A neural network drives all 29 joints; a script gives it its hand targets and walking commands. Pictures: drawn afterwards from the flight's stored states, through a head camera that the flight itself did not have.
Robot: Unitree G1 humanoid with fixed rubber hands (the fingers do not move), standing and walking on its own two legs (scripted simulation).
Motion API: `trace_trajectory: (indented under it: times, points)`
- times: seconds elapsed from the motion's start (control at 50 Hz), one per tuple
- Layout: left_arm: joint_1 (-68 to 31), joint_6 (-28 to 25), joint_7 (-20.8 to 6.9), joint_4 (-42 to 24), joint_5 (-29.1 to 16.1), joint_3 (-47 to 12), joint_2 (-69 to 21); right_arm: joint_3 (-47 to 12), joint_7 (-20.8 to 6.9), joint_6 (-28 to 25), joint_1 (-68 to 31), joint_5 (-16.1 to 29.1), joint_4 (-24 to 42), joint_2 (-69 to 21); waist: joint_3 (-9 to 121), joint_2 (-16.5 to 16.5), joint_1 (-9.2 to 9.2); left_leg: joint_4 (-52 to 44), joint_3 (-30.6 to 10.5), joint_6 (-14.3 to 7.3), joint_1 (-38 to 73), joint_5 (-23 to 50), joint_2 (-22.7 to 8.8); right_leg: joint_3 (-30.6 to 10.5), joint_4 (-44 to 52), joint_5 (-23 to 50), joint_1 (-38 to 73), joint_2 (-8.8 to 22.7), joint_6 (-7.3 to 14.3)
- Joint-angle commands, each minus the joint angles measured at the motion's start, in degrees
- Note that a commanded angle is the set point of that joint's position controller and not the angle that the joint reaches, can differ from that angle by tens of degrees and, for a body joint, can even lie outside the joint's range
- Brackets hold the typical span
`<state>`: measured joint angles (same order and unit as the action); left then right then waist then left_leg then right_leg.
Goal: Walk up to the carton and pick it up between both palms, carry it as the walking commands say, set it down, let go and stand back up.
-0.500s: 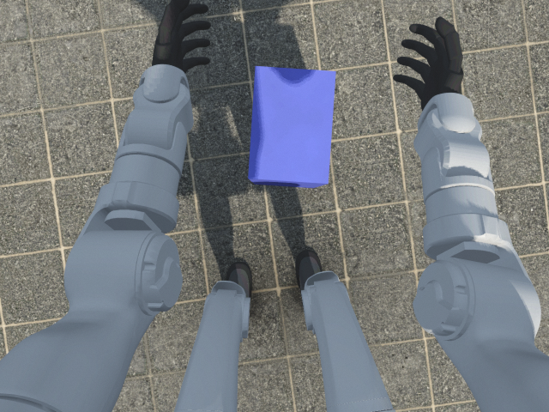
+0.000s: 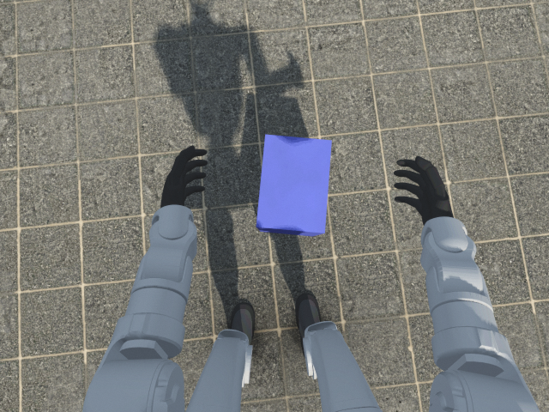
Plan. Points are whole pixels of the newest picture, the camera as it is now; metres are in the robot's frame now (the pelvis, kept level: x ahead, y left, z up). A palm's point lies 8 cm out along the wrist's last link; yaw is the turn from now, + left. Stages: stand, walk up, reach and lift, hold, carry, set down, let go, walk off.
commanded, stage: let go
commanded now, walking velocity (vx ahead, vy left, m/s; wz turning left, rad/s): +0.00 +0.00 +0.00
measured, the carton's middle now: (291, 191) +0.48 -0.06 -0.59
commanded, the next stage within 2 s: stand in 1.02 s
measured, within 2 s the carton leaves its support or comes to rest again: neither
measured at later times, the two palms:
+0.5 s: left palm (67, 339) +0.23 +0.23 -0.03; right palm (492, 354) +0.20 -0.23 -0.02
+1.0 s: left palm (49, 365) +0.21 +0.24 -0.02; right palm (488, 357) +0.20 -0.22 -0.02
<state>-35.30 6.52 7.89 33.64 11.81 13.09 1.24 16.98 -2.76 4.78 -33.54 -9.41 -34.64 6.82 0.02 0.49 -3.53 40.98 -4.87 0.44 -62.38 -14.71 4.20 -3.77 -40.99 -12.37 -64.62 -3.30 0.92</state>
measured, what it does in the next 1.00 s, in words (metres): stands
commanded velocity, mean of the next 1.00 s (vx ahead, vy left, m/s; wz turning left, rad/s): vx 0.00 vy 0.00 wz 0.00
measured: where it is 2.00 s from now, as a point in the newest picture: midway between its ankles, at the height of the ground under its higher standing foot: (275, 344)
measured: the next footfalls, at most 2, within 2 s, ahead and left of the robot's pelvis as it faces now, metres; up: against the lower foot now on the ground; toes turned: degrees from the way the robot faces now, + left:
none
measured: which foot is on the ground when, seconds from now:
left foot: down 0.00-1.00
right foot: down 0.00-1.00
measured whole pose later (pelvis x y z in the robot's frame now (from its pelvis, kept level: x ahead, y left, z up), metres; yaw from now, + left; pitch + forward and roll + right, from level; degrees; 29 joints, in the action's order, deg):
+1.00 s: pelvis +0.04 +0.01 +0.04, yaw -2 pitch -4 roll +0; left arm 12.4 6.4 -2.0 26.0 -0.2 1.3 12.4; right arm 1.8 -2.1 12.9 12.1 -2.1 -23.4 12.1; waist -4.4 0.7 0.2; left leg 29.3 -3.2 -1.7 -5.8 -19.1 2.7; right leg -3.9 -28.9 -16.6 -8.0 -2.9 0.7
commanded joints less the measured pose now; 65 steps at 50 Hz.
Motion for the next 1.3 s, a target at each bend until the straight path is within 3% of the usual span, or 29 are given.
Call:
trace_trajectory:
  times: [0.0,0.1,0.2,0.44,0.64,0.8,0.92,1.0,1.02,1.04,1.1,1.2,1.28]
  points:
    - [0.3,-2.4,-1.0,-7.4,-1.7,-1.9,3.5,-2.5,-0.8,-2.1,3.2,2.5,7.4,5.8,49.1,-0.5,-0.83,-1.8,3.1,1.3,21.6,23.0,0.7,0.5,-0.9,35.5,43.4,1.0,-1.9]
    - [11.8,-4.1,-3.3,-4.5,-4.7,-3.2,5.9,-6.5,-1.7,-3.7,14.8,6.0,6.0,6.8,35.9,-1.3,-0.18,-5.7,3.2,0.8,23.6,13.4,-0.8,-0.1,3.4,25.2,45.3,2.2,-2.0]
    - [22.3,-5.8,-5.7,-5.2,-7.1,-4.7,8.5,-9.3,-1.7,-4.9,25.4,8.4,8.5,7.5,26.3,-1.4,0.99,-9.5,3.0,0.3,31.5,8.5,-1.8,0.0,8.0,17.2,49.2,2.6,-2.0]
    - [40.8,-6.0,-9.5,-11.4,-10.7,-8.3,13.6,-11.8,-0.9,-3.9,43.3,9.3,15.4,9.3,8.2,-0.1,2.89,-18.6,2.4,-0.5,49.3,10.7,-3.1,1.2,17.0,13.1,59.2,1.8,-1.4]
    - [44.9,-1.3,-10.9,-14.7,-12.0,-10.0,15.3,-12.6,-1.7,0.9,43.7,9.1,15.7,10.6,-2.5,1.1,2.88,-20.7,2.1,0.1,52.4,7.6,-3.6,3.0,17.9,5.8,61.1,0.9,-0.5]
    - [46.1,0.5,-11.0,-14.2,-11.4,-9.6,16.0,-12.3,-1.2,3.0,44.1,8.7,15.3,10.7,-2.3,0.2,2.52,-19.1,2.1,-0.2,54.2,13.3,-3.5,3.3,17.1,8.9,61.7,0.7,-0.7]
    - [45.9,-1.0,-9.8,-13.1,-11.8,-9.9,16.2,-13.4,0.5,6.9,42.9,7.4,16.7,10.9,0.1,1.7,3.85,-15.7,2.6,0.0,55.5,17.9,-4.5,3.5,14.3,9.2,58.5,0.7,-0.7]
    - [45.8,-1.5,-9.1,-11.9,-12.5,-10.7,16.2,-13.8,2.0,8.8,42.9,7.0,17.3,10.9,0.9,0.4,4.11,-14.0,2.1,0.0,56.6,17.5,-4.6,3.5,13.1,10.0,55.4,0.3,-0.7]
    - [46.3,-2.8,-7.4,-4.3,-9.0,-8.8,22.5,-11.7,3.9,3.8,41.6,8.0,10.7,18.0,-1.1,2.6,3.92,-15.4,-0.9,0.0,47.0,2.0,-6.1,-0.3,14.8,2.8,52.9,4.2,-1.5]
    - [46.8,-3.7,-6.8,-3.6,-8.6,-8.4,23.6,-11.7,4.4,1.4,42.3,7.4,9.8,17.7,-2.5,1.5,3.96,-15.9,-1.6,-0.4,47.1,-4.0,-5.9,-2.0,16.1,-1.1,52.0,5.2,-1.0]
    - [44.0,-5.4,-6.8,-1.9,-8.5,-8.4,23.1,-12.2,3.9,-2.1,41.9,6.9,6.6,16.7,-2.3,-0.3,3.55,-15.9,-2.9,-0.9,47.9,-7.1,-5.9,-3.6,17.8,-8.7,48.4,5.5,-0.1]
    - [43.5,-6.7,-7.0,1.6,-9.2,-8.7,23.4,-12.3,3.5,-4.1,41.8,7.3,2.9,17.9,2.7,0.0,3.43,-14.7,-3.3,-0.9,51.6,8.2,-6.9,-3.0,15.5,7.5,53.1,5.8,-0.1]
    - [44.4,-6.8,-6.5,3.9,-9.5,-8.7,24.5,-12.6,4.0,-4.4,42.6,7.5,0.3,19.0,4.5,-0.5,3.47,-13.9,-2.9,-0.7,53.3,14.4,-7.1,-3.2,14.9,14.3,55.4,6.4,0.0]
